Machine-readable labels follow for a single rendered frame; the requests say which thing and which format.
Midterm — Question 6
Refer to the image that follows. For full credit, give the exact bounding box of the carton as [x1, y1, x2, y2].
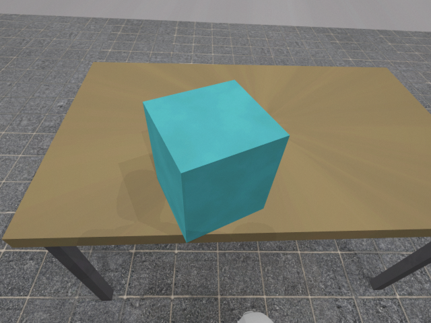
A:
[143, 80, 290, 243]

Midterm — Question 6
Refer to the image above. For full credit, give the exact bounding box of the table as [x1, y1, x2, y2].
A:
[2, 62, 431, 301]

